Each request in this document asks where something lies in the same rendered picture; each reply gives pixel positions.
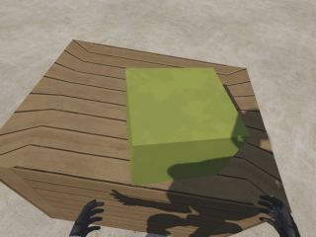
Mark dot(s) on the carton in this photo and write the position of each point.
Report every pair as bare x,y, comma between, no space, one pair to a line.
181,124

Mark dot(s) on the robot left hand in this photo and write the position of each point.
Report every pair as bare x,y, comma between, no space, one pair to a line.
80,227

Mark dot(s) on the pedestal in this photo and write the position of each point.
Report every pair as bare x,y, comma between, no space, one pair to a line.
66,144

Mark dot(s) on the robot right hand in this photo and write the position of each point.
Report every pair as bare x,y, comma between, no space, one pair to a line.
283,221

